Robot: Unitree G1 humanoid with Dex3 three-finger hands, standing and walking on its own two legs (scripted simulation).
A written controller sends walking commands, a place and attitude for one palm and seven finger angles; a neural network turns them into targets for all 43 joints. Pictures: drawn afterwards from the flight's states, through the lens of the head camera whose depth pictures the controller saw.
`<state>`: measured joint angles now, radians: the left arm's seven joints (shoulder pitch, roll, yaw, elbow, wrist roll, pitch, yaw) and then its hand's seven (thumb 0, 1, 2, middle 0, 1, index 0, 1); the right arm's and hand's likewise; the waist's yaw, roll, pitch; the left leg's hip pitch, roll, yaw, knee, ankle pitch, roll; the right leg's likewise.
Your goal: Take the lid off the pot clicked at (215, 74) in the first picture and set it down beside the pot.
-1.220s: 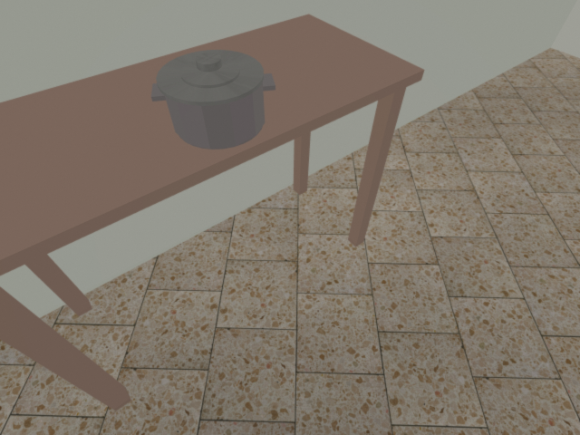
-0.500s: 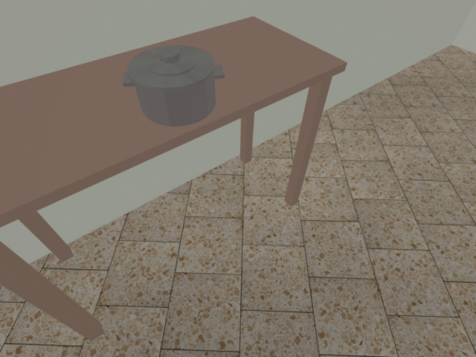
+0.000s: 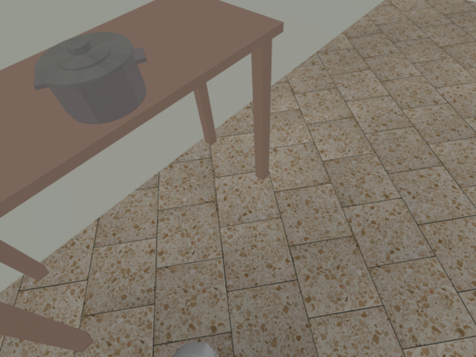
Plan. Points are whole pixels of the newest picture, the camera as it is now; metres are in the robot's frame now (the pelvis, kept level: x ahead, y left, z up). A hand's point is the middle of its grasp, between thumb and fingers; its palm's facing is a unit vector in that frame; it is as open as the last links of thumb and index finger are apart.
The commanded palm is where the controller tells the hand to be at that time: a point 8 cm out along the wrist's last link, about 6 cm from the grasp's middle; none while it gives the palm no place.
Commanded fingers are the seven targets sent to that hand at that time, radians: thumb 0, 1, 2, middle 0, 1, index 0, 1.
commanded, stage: walk to a spot facing it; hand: left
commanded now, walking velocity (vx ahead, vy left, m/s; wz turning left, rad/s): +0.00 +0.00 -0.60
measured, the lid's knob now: (79, 45) +0.66 +0.39 +0.17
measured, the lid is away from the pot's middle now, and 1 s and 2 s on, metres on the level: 0.00 0.00 0.00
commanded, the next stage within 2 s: none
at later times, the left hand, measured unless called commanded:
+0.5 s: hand out of the picture +0.10 +0.23 -0.14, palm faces -0.20 -0.93 -0.29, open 7.4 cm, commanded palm none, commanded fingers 0.00 0.90 0.90 -0.20 -0.30 -0.20 -0.30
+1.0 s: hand (188, 291) +0.25 +0.14 -0.15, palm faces -0.63 -0.75 -0.20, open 7.4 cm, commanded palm none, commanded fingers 0.00 0.90 0.90 -0.20 -0.30 -0.20 -0.30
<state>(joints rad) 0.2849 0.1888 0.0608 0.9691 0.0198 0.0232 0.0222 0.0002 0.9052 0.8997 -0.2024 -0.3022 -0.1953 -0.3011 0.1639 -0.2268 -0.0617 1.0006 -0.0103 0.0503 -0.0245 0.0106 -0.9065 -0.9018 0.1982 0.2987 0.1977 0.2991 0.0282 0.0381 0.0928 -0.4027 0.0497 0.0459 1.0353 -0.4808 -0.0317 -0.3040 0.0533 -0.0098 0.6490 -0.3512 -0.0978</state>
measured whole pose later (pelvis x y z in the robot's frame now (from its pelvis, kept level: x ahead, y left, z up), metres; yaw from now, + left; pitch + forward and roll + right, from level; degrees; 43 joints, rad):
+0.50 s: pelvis +0.02 +0.02 +0.02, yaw -18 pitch +2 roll +1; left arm 0.30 0.23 0.06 0.89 0.02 0.04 0.02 0.00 0.90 0.90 -0.21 -0.30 -0.20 -0.30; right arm 0.03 -0.22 -0.05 0.85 0.01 0.05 -0.02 0.01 -0.91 -0.90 0.20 0.30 0.20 0.30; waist 0.07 -0.01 0.08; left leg -0.40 -0.02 -0.06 0.82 -0.39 -0.06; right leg -0.24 0.16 0.29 0.45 -0.21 -0.07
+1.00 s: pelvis +0.05 +0.04 +0.01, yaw -38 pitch +1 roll +0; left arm 0.16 0.26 0.06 0.89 0.03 0.09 -0.05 0.00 0.91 0.90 -0.20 -0.30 -0.19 -0.30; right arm 0.35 -0.22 -0.02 0.91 -0.02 -0.02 -0.02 0.01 -0.90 -0.90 0.20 0.30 0.20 0.30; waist -0.03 -0.03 0.06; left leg -0.09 0.07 0.21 0.42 -0.34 0.00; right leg -0.48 -0.07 -0.04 0.90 -0.38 0.06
